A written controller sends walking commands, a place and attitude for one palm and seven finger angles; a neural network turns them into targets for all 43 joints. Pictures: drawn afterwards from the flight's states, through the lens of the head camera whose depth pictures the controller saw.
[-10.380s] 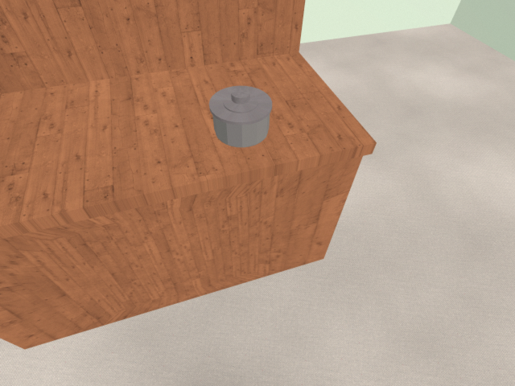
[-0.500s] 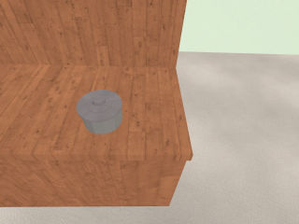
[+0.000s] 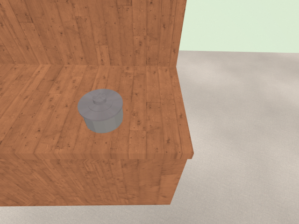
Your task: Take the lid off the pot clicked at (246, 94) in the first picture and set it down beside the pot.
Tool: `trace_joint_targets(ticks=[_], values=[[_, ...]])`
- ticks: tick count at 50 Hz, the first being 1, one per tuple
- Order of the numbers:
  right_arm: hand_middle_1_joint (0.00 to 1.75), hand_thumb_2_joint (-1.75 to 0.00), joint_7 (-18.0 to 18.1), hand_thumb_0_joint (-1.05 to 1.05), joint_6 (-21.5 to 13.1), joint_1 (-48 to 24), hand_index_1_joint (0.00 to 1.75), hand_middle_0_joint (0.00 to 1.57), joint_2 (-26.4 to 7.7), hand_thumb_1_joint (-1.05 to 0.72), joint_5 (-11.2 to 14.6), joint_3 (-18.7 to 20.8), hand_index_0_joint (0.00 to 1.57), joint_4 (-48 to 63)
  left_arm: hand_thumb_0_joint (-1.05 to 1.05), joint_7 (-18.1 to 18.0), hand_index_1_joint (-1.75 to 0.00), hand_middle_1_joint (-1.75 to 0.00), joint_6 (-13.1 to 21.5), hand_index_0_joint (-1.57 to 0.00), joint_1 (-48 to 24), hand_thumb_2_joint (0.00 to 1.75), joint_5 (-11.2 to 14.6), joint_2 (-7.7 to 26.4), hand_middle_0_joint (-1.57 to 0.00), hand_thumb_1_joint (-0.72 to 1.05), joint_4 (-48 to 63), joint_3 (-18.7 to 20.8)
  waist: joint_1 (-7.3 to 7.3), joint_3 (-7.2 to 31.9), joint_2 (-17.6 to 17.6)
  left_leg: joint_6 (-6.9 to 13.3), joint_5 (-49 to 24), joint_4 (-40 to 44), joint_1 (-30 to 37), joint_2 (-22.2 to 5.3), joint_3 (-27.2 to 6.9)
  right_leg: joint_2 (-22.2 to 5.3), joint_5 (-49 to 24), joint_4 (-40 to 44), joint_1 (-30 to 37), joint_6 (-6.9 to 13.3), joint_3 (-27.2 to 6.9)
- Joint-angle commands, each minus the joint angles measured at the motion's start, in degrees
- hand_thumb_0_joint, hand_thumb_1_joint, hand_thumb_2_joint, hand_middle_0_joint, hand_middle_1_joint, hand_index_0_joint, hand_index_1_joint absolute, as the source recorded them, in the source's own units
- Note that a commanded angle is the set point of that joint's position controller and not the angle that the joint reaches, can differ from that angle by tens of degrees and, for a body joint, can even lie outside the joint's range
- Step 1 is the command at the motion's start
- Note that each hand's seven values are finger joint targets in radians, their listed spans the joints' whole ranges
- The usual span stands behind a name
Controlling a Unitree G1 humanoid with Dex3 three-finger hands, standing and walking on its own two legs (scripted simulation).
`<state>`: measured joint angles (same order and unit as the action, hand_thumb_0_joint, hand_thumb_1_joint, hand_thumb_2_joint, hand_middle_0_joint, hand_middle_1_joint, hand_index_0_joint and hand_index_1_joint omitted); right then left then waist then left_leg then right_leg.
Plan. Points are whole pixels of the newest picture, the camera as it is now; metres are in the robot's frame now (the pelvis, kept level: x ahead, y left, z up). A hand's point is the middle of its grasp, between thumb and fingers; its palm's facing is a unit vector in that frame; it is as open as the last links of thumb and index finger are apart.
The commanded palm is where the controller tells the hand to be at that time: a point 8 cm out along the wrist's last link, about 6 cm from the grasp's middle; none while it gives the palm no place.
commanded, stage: shuffle to correct the standing spot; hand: left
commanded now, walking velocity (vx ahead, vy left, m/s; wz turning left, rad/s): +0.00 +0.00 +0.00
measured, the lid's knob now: (99, 98) +0.50 +0.22 +0.03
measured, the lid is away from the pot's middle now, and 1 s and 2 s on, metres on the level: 0.00 0.00 0.00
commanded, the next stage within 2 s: come to a stop and stand still in 0.24 s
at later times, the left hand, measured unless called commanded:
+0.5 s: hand out of the picture -0.03 +0.23 -0.20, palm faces +0.12 -0.97 -0.22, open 7.4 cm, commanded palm none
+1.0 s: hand out of the picture +0.06 +0.22 -0.18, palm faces +0.07 -0.97 -0.21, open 7.3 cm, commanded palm none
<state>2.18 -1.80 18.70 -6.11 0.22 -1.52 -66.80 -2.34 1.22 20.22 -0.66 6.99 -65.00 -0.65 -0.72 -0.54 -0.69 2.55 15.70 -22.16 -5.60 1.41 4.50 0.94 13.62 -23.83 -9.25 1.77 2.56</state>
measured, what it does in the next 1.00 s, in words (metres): steps on the spot: left foot, then right foot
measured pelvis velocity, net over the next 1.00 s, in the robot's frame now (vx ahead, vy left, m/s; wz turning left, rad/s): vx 0.04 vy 0.04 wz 0.05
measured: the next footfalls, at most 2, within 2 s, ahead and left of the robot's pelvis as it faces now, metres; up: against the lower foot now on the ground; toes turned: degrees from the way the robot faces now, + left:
left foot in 0.42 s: +0.08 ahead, +0.17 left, +0.00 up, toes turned +5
right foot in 0.64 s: +0.09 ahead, -0.05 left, +0.00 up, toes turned +3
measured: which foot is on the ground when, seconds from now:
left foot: down 0.00-0.22, up 0.24-0.40, down 0.42-1.00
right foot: down 0.00-0.42, up 0.44-0.62, down 0.64-1.00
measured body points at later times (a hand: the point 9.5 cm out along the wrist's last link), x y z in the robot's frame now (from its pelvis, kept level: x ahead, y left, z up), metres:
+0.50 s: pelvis +0.02 +0.05 -0.02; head +0.02 +0.07 +0.43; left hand -0.03 +0.29 -0.18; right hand +0.05 -0.19 -0.16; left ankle +0.04 +0.17 -0.74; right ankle +0.00 -0.08 -0.72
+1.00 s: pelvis +0.04 +0.04 +0.00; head +0.07 +0.04 +0.45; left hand +0.06 +0.27 -0.16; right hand +0.07 -0.19 -0.16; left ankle +0.04 +0.17 -0.74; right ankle +0.05 -0.05 -0.74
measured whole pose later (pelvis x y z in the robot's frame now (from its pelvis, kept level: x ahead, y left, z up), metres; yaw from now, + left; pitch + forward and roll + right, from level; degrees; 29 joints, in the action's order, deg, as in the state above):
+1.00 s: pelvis +0.04 +0.04 +0.00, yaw +3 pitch -1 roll +1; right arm 1.7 -0.1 13.6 -8.6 0.5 0.4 -62.6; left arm -2.2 0.2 15.1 -0.6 9.8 -58.9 0.3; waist -0.1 -3.6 -0.9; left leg -0.9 13.4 -25.5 -11.4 -1.2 2.2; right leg 1.8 14.7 -27.2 -11.8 2.7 1.0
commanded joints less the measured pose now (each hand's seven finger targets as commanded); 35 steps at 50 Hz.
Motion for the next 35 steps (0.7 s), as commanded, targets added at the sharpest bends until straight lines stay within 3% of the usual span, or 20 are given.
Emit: trace_joint_targets(ticks=[1, 4, 7, 9, 11, 13, 14, 16, 18, 19, 20, 21, 22, 23, 25, 27, 29, 31, 33, 35], values=[[0.30, -0.90, 0.5, 0.00, -0.7, 4.9, 0.30, 0.20, -5.0, -0.90, -0.1, 1.1, 0.20, 0.4, 0.00, -0.2, -0.30, -0.30, 0.5, -0.20, 4.8, 0.90, 0.1, 4.7, -0.20, 0.90, 1.0, 0.7, 0.06, -4.6, 0.5, 0.8, -10.6, 4.4, -2.7, -8.1, -7.5, -6.7, -9.5, 3.9, -2.3, 1.1, -5.9], [0.30, -0.90, 0.5, 0.00, -0.6, 5.0, 0.30, 0.20, -5.3, -0.90, -0.3, 1.1, 0.20, 0.5, 0.00, -0.3, -0.30, -0.30, 0.5, -0.20, 5.2, 0.90, 0.0, 4.8, -0.20, 0.90, 1.1, 0.8, -0.10, -4.9, 1.2, 0.8, -8.9, 3.9, -3.4, -7.6, -7.4, -7.1, -8.0, 3.6, -2.4, 1.3, -6.0], [0.30, -0.90, 0.2, 0.00, 0.3, 4.4, 0.30, 0.20, -6.6, -0.90, -0.5, 1.5, 0.20, 1.7, 0.00, -0.2, -0.30, -0.30, 0.1, -0.20, 5.1, 0.90, -0.3, 6.7, -0.20, 0.90, 2.2, 1.9, -0.74, -5.4, 1.2, 1.0, -1.8, 1.7, -7.3, -6.5, -7.2, -8.3, 0.6, 2.7, -2.4, 2.3, -6.8], [0.30, -0.90, -0.1, 0.00, 1.0, 3.4, 0.30, 0.20, -6.4, -0.90, -0.7, 1.7, 0.20, 3.1, 0.00, -0.2, -0.30, -0.30, -0.1, -0.20, 5.7, 0.90, -0.4, 8.4, -0.20, 0.90, 2.7, 2.9, -1.51, -7.2, -1.7, 0.3, 4.0, -2.1, -13.6, -4.1, -5.6, -11.1, 9.2, 5.4, -1.1, 3.9, -10.8], [0.30, -0.90, -0.4, 0.00, 1.6, 2.3, 0.30, 0.20, -6.1, -0.90, -0.8, 2.0, 0.20, 4.6, 0.00, -0.3, -0.30, -0.30, -0.4, -0.20, 7.7, 0.90, -0.3, 11.4, -0.20, 0.90, 3.1, 4.2, -2.69, -6.8, -7.5, -1.0, 6.5, -10.8, -20.7, -1.3, -3.1, -17.3, 14.9, 9.9, 3.3, 7.7, -18.4], [0.30, -0.90, -0.6, 0.00, 1.8, -0.9, 0.30, 0.20, -7.3, -0.90, -1.0, 2.7, 0.20, 6.9, 0.00, -0.8, -0.30, -0.30, 0.0, -0.20, 9.4, 0.90, -0.8, 12.0, -0.20, 0.90, 4.1, 5.3, -4.09, -6.4, -9.2, -1.7, 12.6, -21.9, -26.6, -2.3, -5.0, -23.8, 10.7, 12.3, 5.1, 12.4, -25.4], [0.30, -0.90, -0.9, 0.00, 1.7, -1.8, 0.30, 0.20, -7.6, -0.90, -1.1, 3.0, 0.20, 7.9, 0.00, -1.0, -0.30, -0.30, 0.4, -0.20, 8.7, 0.90, -1.0, 11.7, -0.20, 0.90, 4.7, 5.6, -3.87, -5.9, -7.7, -1.8, 13.9, -25.6, -28.2, -3.9, -6.7, -25.4, 5.3, 11.7, 5.3, 13.9, -25.6], [0.30, -0.90, -1.2, 0.00, 1.6, -1.0, 0.30, 0.20, -6.8, -0.90, -0.7, 3.3, 0.20, 8.6, 0.00, -1.1, -0.30, -0.30, 0.7, -0.20, 5.1, 0.90, -1.2, 12.1, -0.20, 0.90, 6.0, 5.8, -2.09, -4.4, -4.4, -1.7, 13.7, -24.5, -25.1, -5.5, -8.2, -25.7, -1.8, 8.4, 2.5, 13.5, -21.3], [0.30, -0.90, -1.7, 0.00, 1.5, 3.0, 0.30, 0.20, -4.5, -0.90, -0.7, 3.1, 0.20, 7.9, 0.00, -0.8, -0.30, -0.30, 0.5, -0.20, 0.1, 0.90, -1.3, 12.2, -0.20, 0.90, 7.5, 5.5, 1.40, -3.3, -4.1, -2.0, 5.9, -12.2, -10.7, -4.2, -5.2, -20.6, -1.6, 4.3, -8.1, 8.9, -11.9], [0.30, -0.90, -1.7, 0.00, 1.1, 7.3, 0.30, 0.20, -3.6, -0.90, -0.7, 2.7, 0.20, 6.1, 0.00, -0.5, -0.30, -0.30, 0.1, -0.20, -1.9, 0.90, -1.1, 11.7, -0.20, 0.90, 8.1, 5.1, 3.15, -2.8, -3.3, -2.2, -1.6, -3.9, -2.2, -1.7, -2.3, -15.5, 0.3, -0.1, -12.8, 5.8, -6.4], [0.30, -0.90, -1.4, 0.00, 0.5, 10.4, 0.30, 0.20, -5.7, -0.90, -0.9, 2.8, 0.20, 4.8, 0.00, -0.3, -0.30, -0.30, -0.5, -0.20, -2.5, 0.90, -0.9, 9.5, -0.20, 0.90, 8.5, 4.2, 3.81, -2.7, 4.3, -1.4, -3.9, 1.7, 1.5, -3.6, -5.9, -9.0, 3.0, -9.5, -14.9, 2.5, -1.1], [0.30, -0.90, -1.0, 0.00, 0.1, 11.0, 0.30, 0.20, -9.9, -0.90, -1.2, 3.9, 0.20, 4.7, 0.00, 0.2, -0.30, -0.30, -0.8, -0.20, -0.8, 0.90, -0.5, 7.2, -0.20, 0.90, 9.2, 3.5, 3.23, -2.1, 17.7, 3.0, -2.0, 6.2, 3.3, -13.7, -20.6, -2.4, 15.2, -19.6, -21.8, -1.3, 3.5], [0.30, -0.90, -0.5, 0.00, 0.4, 11.2, 0.30, 0.20, -11.9, -0.90, -1.3, 4.3, 0.20, 5.7, 0.00, 0.0, -0.30, -0.30, -1.0, -0.20, -1.0, 0.90, -0.5, 6.5, -0.20, 0.90, 9.6, 3.1, 3.45, -3.9, 18.1, 7.7, -2.3, 10.2, -3.2, -18.1, -26.9, -1.4, 21.7, -27.4, -21.2, -1.2, 0.3], [0.30, -0.90, -0.6, 0.00, 0.8, 7.1, 0.30, 0.20, -12.2, -0.90, -1.5, 4.2, 0.20, 7.5, 0.00, 0.2, -0.30, -0.30, -1.2, -0.20, -0.2, 0.90, -0.3, 6.3, -0.20, 0.90, 9.5, 2.9, 1.57, -4.8, 11.2, 9.4, -1.5, 10.0, -8.5, -18.8, -25.9, -3.0, 20.6, -30.4, -18.3, -0.4, -1.6], [0.30, -0.90, -0.5, 0.00, -0.1, 0.0, 0.30, 0.20, -9.9, -0.90, -1.4, 3.3, 0.20, 8.3, 0.00, 0.2, -0.30, -0.30, -1.5, -0.20, 1.4, 0.90, -0.7, 4.7, -0.20, 0.90, 6.7, 2.0, -1.15, -5.6, 8.2, 8.2, 0.9, 11.0, -15.3, -16.0, -22.5, -5.1, 15.7, -28.9, -13.3, -0.6, -3.4], [0.30, -0.90, -0.4, 0.00, -0.5, -2.5, 0.30, 0.20, -9.6, -0.90, -1.1, 3.0, 0.20, 8.7, 0.00, 0.6, -0.30, -0.30, -1.3, -0.20, 3.6, 0.90, -0.5, 4.9, -0.20, 0.90, 6.0, 1.5, -2.07, -4.2, 5.6, 7.2, -6.9, 9.1, -13.7, -14.3, -17.8, -5.1, 13.4, -21.4, -9.7, -1.3, -3.2], [0.30, -0.90, -0.3, 0.00, -0.4, -2.3, 0.30, 0.20, -9.5, -0.90, -0.8, 2.9, 0.20, 7.8, 0.00, 0.5, -0.30, -0.30, -0.8, -0.20, 5.1, 0.90, -0.1, 5.4, -0.20, 0.90, 4.9, 1.3, -2.08, -1.7, 3.8, 5.4, -12.7, 4.9, -10.2, -12.8, -14.1, -4.5, 7.1, -8.6, -5.1, -1.9, -2.6], [0.30, -0.90, -0.4, 0.00, -0.2, -1.4, 0.30, 0.20, -8.3, -0.90, -0.2, 2.9, 0.20, 7.0, 0.00, 0.3, -0.30, -0.30, -0.2, -0.20, 4.5, 0.90, -0.1, 7.6, -0.20, 0.90, 4.8, 1.5, -1.13, -1.8, -1.0, 1.6, -12.8, 0.2, -9.2, -8.8, -11.3, -4.9, -3.7, 2.2, -2.4, -1.1, -6.2], [0.30, -0.90, -0.6, 0.00, -0.1, -0.9, 0.30, 0.20, -7.1, -0.90, 0.0, 2.7, 0.20, 6.4, 0.00, 0.2, -0.30, -0.30, -0.1, -0.20, 2.7, 0.90, -0.1, 8.5, -0.20, 0.90, 5.5, 1.5, 0.30, -1.7, -1.1, -0.3, -10.2, -0.7, -7.1, -6.5, -9.1, -7.6, -10.0, 1.8, -4.2, 0.3, -8.1], [0.30, -0.90, -0.5, 0.00, 0.7, -1.2, 0.30, 0.20, -7.4, -0.90, -0.1, 3.0, 0.20, 5.9, 0.00, 0.3, -0.30, -0.30, -0.2, -0.20, 0.7, 0.90, 0.0, 8.4, -0.20, 0.90, 5.8, 1.5, 0.93, -3.1, -4.8, -0.7, -7.6, -0.7, -5.9, -6.9, -8.9, -6.8, -7.3, 2.3, -6.2, 0.3, -7.9]])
